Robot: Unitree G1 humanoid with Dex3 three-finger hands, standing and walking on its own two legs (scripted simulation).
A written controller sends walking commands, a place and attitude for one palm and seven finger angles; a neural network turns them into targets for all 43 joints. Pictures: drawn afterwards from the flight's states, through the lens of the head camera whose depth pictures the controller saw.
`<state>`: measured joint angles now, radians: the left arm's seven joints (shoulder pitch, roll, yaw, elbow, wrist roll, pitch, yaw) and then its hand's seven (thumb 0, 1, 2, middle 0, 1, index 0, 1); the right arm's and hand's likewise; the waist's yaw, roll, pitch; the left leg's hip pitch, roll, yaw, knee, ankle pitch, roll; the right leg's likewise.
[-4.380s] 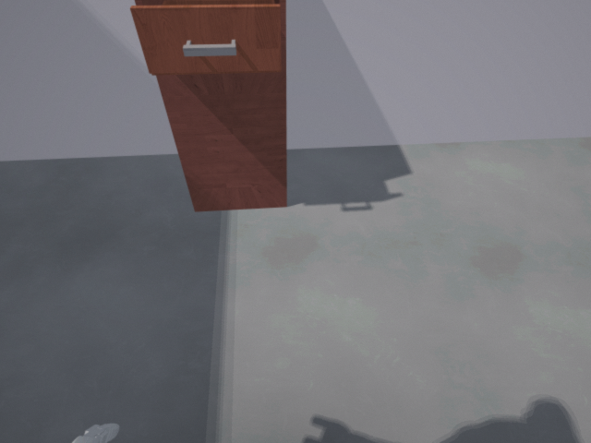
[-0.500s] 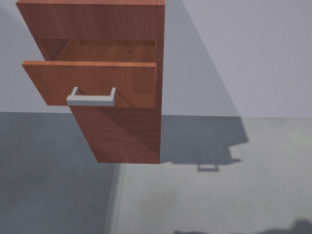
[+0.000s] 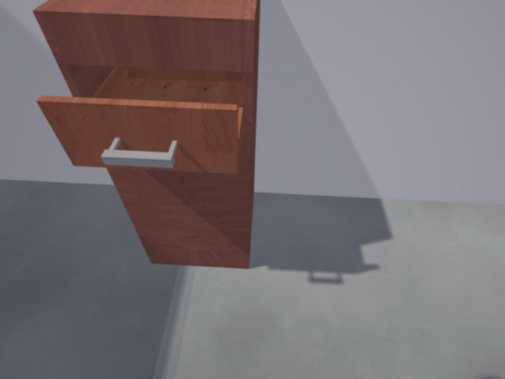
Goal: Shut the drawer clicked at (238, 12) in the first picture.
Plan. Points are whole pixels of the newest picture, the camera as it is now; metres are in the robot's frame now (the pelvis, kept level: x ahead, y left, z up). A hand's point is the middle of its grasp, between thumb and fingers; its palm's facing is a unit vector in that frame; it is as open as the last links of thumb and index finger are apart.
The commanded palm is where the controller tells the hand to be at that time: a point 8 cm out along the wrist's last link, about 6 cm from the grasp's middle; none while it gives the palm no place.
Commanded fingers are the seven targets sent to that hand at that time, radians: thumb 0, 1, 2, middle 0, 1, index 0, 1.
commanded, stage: come to a stop and stand still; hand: left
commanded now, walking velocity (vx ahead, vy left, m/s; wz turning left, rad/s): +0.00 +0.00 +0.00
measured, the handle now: (142, 151) +0.52 +0.26 +0.05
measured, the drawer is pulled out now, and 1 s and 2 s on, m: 0.14 0.14 0.14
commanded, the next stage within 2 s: look again from close up in 0.06 s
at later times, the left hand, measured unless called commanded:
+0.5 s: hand out of the picture +0.01 +0.20 -0.18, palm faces +0.03 -0.98 -0.20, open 7.4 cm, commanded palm none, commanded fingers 0.00 0.90 0.90 -0.20 -0.30 -0.20 -0.30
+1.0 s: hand out of the picture +0.01 +0.19 -0.18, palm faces +0.04 -0.99 -0.16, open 7.4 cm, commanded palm none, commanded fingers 0.00 0.90 0.90 -0.20 -0.30 -0.20 -0.30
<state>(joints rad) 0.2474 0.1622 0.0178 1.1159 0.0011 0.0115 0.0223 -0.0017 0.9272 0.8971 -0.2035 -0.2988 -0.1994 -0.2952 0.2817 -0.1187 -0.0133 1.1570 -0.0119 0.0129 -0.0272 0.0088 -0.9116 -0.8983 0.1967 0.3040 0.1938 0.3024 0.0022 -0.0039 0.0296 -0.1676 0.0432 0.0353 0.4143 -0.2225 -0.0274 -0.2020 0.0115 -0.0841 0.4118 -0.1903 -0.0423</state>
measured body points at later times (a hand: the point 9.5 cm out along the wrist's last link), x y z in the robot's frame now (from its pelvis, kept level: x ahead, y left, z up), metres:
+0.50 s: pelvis +0.00 +0.03 -0.01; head -0.01 +0.02 +0.44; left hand +0.01 +0.25 -0.16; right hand -0.01 -0.18 -0.17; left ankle +0.00 +0.14 -0.74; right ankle +0.02 -0.09 -0.74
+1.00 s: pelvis +0.03 +0.03 -0.01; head +0.04 +0.03 +0.44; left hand +0.01 +0.24 -0.17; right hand +0.01 -0.19 -0.17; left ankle +0.00 +0.14 -0.74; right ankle +0.02 -0.09 -0.74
